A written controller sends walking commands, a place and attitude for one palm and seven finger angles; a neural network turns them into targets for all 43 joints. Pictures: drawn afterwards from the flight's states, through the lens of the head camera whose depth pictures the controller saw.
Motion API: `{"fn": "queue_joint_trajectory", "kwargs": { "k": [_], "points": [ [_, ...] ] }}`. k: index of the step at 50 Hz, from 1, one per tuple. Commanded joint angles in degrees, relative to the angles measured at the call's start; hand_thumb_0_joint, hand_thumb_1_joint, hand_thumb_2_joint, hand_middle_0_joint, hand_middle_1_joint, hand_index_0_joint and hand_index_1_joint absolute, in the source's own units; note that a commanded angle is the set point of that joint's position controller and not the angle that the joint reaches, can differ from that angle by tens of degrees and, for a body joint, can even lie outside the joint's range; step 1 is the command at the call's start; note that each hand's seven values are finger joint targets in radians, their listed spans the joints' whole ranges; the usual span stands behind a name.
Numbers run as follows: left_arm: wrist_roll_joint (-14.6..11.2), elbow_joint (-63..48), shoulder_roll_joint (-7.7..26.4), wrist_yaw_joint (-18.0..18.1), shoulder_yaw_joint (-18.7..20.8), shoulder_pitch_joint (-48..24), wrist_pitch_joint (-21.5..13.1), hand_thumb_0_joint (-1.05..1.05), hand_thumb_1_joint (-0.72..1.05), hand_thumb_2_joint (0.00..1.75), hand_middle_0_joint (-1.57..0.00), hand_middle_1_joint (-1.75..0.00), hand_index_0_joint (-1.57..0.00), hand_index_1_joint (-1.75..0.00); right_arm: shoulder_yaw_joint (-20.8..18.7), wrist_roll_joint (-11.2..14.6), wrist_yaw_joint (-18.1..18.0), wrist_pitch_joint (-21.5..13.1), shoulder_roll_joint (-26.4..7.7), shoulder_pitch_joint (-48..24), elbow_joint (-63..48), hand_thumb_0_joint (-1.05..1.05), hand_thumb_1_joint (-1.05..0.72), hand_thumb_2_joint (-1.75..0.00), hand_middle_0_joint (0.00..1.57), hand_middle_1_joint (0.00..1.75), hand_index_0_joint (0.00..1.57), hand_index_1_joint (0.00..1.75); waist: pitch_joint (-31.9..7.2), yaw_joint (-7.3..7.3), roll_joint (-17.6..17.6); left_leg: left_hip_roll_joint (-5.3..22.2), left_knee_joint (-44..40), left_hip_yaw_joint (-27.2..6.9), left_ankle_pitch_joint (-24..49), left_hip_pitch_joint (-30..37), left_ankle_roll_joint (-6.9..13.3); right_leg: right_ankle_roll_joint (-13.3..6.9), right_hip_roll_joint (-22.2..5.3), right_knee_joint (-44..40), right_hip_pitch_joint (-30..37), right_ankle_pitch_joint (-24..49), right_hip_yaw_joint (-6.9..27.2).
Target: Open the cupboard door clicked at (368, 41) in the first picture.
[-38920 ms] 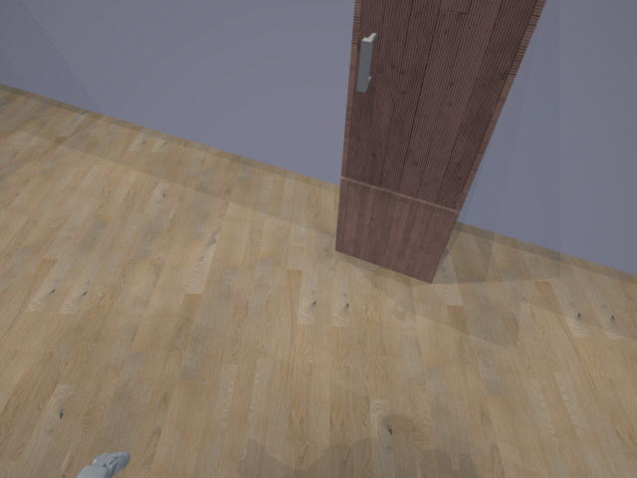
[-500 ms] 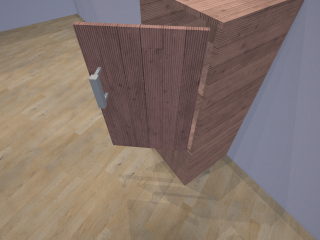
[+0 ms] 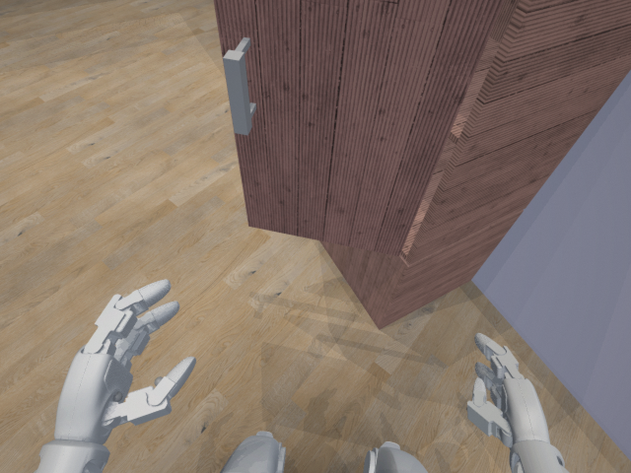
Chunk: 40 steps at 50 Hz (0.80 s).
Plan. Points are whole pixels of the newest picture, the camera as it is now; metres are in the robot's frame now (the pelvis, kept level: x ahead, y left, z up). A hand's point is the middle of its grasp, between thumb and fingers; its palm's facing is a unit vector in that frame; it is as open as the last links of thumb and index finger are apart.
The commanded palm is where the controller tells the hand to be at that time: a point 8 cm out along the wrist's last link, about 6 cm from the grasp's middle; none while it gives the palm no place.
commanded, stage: raise the hand with hooked fingers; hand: left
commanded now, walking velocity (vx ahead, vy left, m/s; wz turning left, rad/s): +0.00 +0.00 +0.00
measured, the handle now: (243, 87) +0.61 +0.19 +0.13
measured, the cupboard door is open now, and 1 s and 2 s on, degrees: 49 49 49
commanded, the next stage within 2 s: move the hooked fingers beside the handle in 1.52 s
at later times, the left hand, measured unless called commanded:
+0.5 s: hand (147, 309) +0.26 +0.22 +0.08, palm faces -0.09 -0.99 -0.08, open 12.5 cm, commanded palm +0.24 +0.28 +0.10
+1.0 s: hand (92, 223) +0.31 +0.28 +0.15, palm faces +0.00 -1.00 -0.06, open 14.0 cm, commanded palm +0.29 +0.32 +0.15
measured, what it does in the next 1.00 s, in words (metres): rises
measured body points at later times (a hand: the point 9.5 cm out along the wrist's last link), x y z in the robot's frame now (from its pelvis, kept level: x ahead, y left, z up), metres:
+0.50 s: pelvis +0.01 +0.01 +0.03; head +0.05 +0.02 +0.48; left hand +0.26 +0.27 +0.09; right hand +0.16 -0.26 -0.04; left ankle +0.02 +0.11 -0.66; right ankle +0.05 -0.10 -0.66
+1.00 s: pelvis +0.02 +0.01 +0.05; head +0.05 +0.01 +0.50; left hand +0.31 +0.33 +0.16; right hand +0.18 -0.24 -0.03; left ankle +0.02 +0.11 -0.66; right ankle +0.05 -0.10 -0.66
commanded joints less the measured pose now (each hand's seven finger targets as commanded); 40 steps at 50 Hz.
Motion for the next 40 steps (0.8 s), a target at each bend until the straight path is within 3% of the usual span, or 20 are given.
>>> {"fn": "queue_joint_trajectory", "kwargs": {
  "k": [1, 3, 4, 6, 7, 9, 11, 14, 16, 19, 20, 24, 27, 29, 32, 34, 37, 40],
  "points": [
    [-0.54, -11.08, 5.67, -6.27, -3.31, -17.57, -0.99, 0.00, 0.20, 0.60, -0.25, -0.75, -0.25, -0.75, -1.45, 0.99, -1.92, -3.65, -8.03, 2.75, -4.68, 0.00, -0.90, -0.90, 0.20, 0.30, 0.20, 0.30, -8.93, -8.32, 4.07, -0.90, -12.08, -4.04, 5.42, 4.71, 0.74, 0.77, 3.44, -11.50, 4.08, -0.14, 6.20],
    [-1.04, -4.50, 8.31, -8.24, 0.67, -13.83, 5.48, 0.00, 0.15, 0.58, -0.25, -0.78, -0.25, -0.78, -1.40, 1.80, -2.55, -3.31, -8.50, 2.54, -5.04, 0.00, -0.90, -0.90, 0.20, 0.30, 0.20, 0.30, -9.59, -6.45, -0.36, -1.32, -13.93, -3.82, 4.26, 2.85, 0.66, 1.21, 3.08, -13.89, 7.63, -2.48, 6.51],
    [-1.64, -0.52, 10.15, -9.08, 3.68, -10.62, 9.19, 0.00, 0.13, 0.57, -0.25, -0.80, -0.25, -0.80, -1.33, 2.05, -2.64, -2.85, -8.55, 1.89, -5.48, 0.00, -0.90, -0.90, 0.20, 0.30, 0.20, 0.30, -9.77, -4.42, 0.61, -1.73, -15.13, -3.45, 5.34, 2.97, 0.52, 0.89, 3.11, -14.46, 9.92, -1.93, 6.37],
    [-3.88, -3.94, 11.83, -8.96, 8.32, -8.94, 14.03, 0.00, 0.08, 0.55, -0.26, -0.82, -0.26, -0.82, -1.26, 2.41, -2.85, -1.99, -7.93, -0.02, -7.45, 0.00, -0.90, -0.90, 0.20, 0.30, 0.20, 0.30, -14.31, -1.61, 0.23, -2.27, -17.21, -2.42, 8.63, 4.84, 0.24, 1.26, 2.25, -15.42, 15.16, 0.77, 5.91],
    [-5.10, -5.51, 12.26, -8.20, 10.35, -8.43, 15.49, 0.00, 0.06, 0.54, -0.26, -0.84, -0.26, -0.84, -1.10, 2.23, -3.01, -1.74, -7.36, -0.54, -7.99, 0.00, -0.90, -0.90, 0.20, 0.30, 0.20, 0.30, -16.31, -0.61, -0.77, -2.35, -17.89, -2.13, 10.82, 5.56, 0.18, 1.39, 2.01, -15.56, 18.10, 2.68, 5.81],
    [-7.60, -8.60, 13.28, -5.74, 14.38, -7.78, 15.61, 0.00, 0.01, 0.52, -0.26, -0.87, -0.26, -0.87, -0.54, 1.81, -3.06, -1.58, -6.11, -1.40, -8.26, 0.00, -0.90, -0.90, 0.20, 0.30, 0.20, 0.30, -16.44, 1.29, -0.71, -2.22, -18.81, -2.42, 15.22, 6.76, -0.29, 0.86, 2.46, -14.86, 21.43, 7.27, 5.09],
    [-8.01, -11.37, 12.74, -2.83, 15.67, -8.06, 12.99, 0.00, -0.03, 0.50, -0.27, -0.90, -0.27, -0.90, -0.53, 1.43, -2.68, -1.92, -5.17, 0.24, -7.38, 0.00, -0.90, -0.90, 0.20, 0.30, 0.20, 0.30, -15.09, 1.00, 0.89, -1.74, -19.80, -2.04, 17.66, 8.07, -0.68, 0.76, 2.66, -14.97, 21.00, 10.13, 4.53],
    [-5.69, -11.99, 11.61, -1.18, 12.49, -12.58, 7.58, 0.00, -0.10, 0.47, -0.27, -0.94, -0.27, -0.94, -0.63, 0.79, -2.09, -3.09, -5.95, 1.96, -5.70, 0.00, -0.90, -0.90, 0.20, 0.30, 0.20, 0.30, -9.95, -1.58, 1.93, -1.23, -20.16, -2.34, 16.73, 8.36, -0.51, 0.59, 3.12, -15.02, 16.82, 8.81, 4.16],
    [-4.24, -8.11, 10.22, -2.81, 9.52, -14.14, 5.53, 0.00, -0.15, 0.45, -0.27, -0.98, -0.27, -0.98, -0.95, 1.04, -1.93, -3.91, -6.95, 3.57, -4.10, 0.00, -0.90, -0.90, 0.20, 0.30, 0.20, 0.30, -7.47, -3.96, 3.18, -1.16, -19.83, -1.94, 14.08, 9.00, -0.29, 0.85, 3.10, -15.95, 13.67, 6.43, 4.44],
    [-4.27, -3.77, 10.19, -7.48, 6.55, -18.84, 6.15, 0.00, -0.22, 0.42, -0.28, -1.02, -0.28, -1.02, -0.99, 1.72, -2.51, -4.82, -8.66, 4.25, -3.44, 0.00, -0.90, -0.90, 0.20, 0.30, 0.20, 0.30, -5.95, -5.78, 3.10, -1.25, -20.11, -2.23, 10.01, 9.52, 0.12, 0.90, 3.06, -17.87, 12.38, 2.68, 5.30],
    [-4.71, -3.48, 11.58, -8.94, 7.24, -20.37, 6.77, 0.00, -0.24, 0.41, -0.28, -1.03, -0.28, -1.03, -1.26, 2.12, -2.86, -5.12, -8.99, 4.42, -3.23, 0.00, -0.90, -0.90, 0.20, 0.30, 0.20, 0.30, -7.29, -5.85, 2.74, -1.28, -20.52, -2.23, 9.38, 10.31, 0.19, 1.14, 2.83, -18.70, 13.46, 2.12, 5.64],
    [-6.66, -4.08, 20.47, -10.99, 15.85, -23.72, 9.15, 0.00, -0.34, 0.37, -0.29, -1.10, -0.29, -1.10, -1.13, 2.03, -4.06, -5.54, -9.65, 4.11, -3.16, 0.00, -0.90, -0.90, 0.20, 0.30, 0.20, 0.30, -12.57, -3.01, 5.25, -1.54, -21.86, -2.44, 14.19, 13.78, 0.33, 0.68, 2.70, -19.44, 20.12, 6.74, 6.12],
    [-8.24, -5.34, 20.86, -9.83, 19.30, -22.65, 8.78, 0.00, -0.41, 0.34, -0.29, -1.14, -0.29, -1.14, -0.75, 1.79, -4.03, -5.50, -8.53, 3.84, -3.20, 0.00, -0.90, -0.90, 0.20, 0.30, 0.20, 0.30, -14.31, -1.36, 6.53, -1.34, -23.01, -2.38, 21.61, 16.92, -0.16, 0.48, 2.98, -18.68, 23.51, 14.87, 4.84],
    [-8.84, -3.59, 20.70, -9.16, 19.93, -23.03, 9.16, 0.00, -0.45, 0.32, -0.30, -1.17, -0.30, -1.17, -0.32, 1.48, -3.66, -5.25, -8.39, 4.05, -3.13, 0.00, -0.90, -0.90, 0.20, 0.30, 0.20, 0.30, -12.07, -1.11, 7.41, -1.30, -23.50, -2.40, 24.57, 17.56, -0.49, 0.19, 3.42, -18.81, 23.98, 18.08, 4.41],
    [-8.39, 2.41, 17.69, -10.27, 16.89, -25.10, 11.22, 0.00, -0.50, 0.30, -0.30, -1.20, -0.30, -1.20, -0.14, 1.88, -3.39, -4.42, -8.76, 3.81, -2.46, 0.00, -0.90, -0.90, 0.20, 0.30, 0.20, 0.30, -6.77, -2.81, 6.32, -1.13, -24.54, -1.98, 22.31, 16.88, -0.61, 0.56, 3.33, -20.22, 21.56, 17.18, 3.99],
    [-7.74, 6.62, 17.58, -12.29, 15.33, -27.49, 13.74, 0.00, -0.50, 0.30, -0.30, -1.20, -0.30, -1.20, 0.00, 2.07, -3.53, -3.90, -9.44, 3.96, -2.74, 0.00, -0.90, -0.90, 0.20, 0.30, 0.20, 0.30, -4.27, -3.33, 5.15, -1.24, -25.07, -1.82, 20.65, 16.36, -0.27, 0.42, 3.43, -21.41, 21.34, 16.23, 4.44],
    [-7.26, 7.48, 19.92, -14.94, 15.81, -32.00, 16.36, 0.00, -0.50, 0.30, -0.30, -1.20, -0.30, -1.20, -0.20, 2.42, -4.02, -3.57, -9.84, 3.92, -3.01, 0.00, -0.90, -0.90, 0.20, 0.30, 0.20, 0.30, -7.78, -3.50, 3.95, -1.39, -25.66, -1.55, 19.78, 17.77, 0.12, 0.85, 3.04, -22.75, 22.88, 15.83, 4.99],
    [-8.13, 5.69, 24.98, -16.10, 20.22, -37.09, 15.84, 0.00, -0.50, 0.30, -0.30, -1.20, -0.30, -1.20, 0.24, 1.99, -4.29, -3.42, -9.79, 3.77, -3.24, 0.00, -0.90, -0.90, 0.20, 0.30, 0.20, 0.30, -11.86, -2.80, 4.23, -1.45, -25.89, -1.85, 22.35, 20.19, 0.17, 0.53, 3.35, -23.00, 26.04, 18.03, 5.59]
  ]
}}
